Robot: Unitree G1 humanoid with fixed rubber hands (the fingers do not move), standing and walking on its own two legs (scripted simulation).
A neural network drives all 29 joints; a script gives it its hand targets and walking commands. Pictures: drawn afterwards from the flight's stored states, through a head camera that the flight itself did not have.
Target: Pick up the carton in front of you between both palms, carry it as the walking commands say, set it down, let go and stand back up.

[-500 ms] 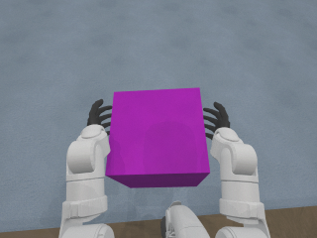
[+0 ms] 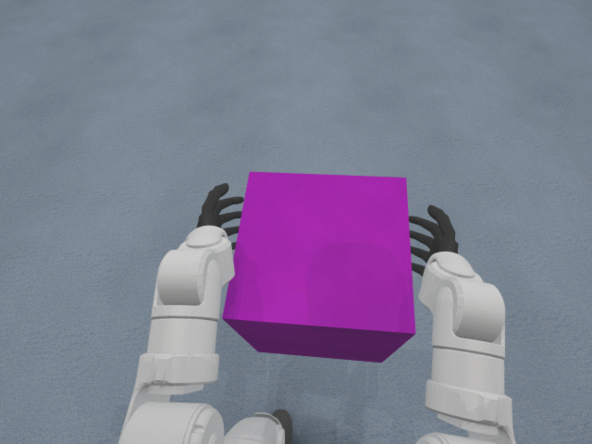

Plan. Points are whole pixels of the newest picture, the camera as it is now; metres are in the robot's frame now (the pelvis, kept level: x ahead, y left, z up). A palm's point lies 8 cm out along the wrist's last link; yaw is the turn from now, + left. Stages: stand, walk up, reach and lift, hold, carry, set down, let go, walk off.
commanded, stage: carry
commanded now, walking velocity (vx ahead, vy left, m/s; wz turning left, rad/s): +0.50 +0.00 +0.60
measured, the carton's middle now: (322, 276) +0.35 +0.01 -0.01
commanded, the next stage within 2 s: none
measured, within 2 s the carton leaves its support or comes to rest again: neither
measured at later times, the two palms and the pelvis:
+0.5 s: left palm (209, 115) +0.65 +0.25 +0.06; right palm (352, 101) +0.74 -0.03 +0.05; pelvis +0.37 +0.02 -0.04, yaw +19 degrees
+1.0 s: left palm (166, 62) +0.81 +0.39 +0.07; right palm (293, 48) +0.91 +0.12 +0.07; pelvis +0.62 +0.15 -0.01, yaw +23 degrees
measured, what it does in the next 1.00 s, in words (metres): walks ahead, turning left: left foot 0.14 m lower, then right foot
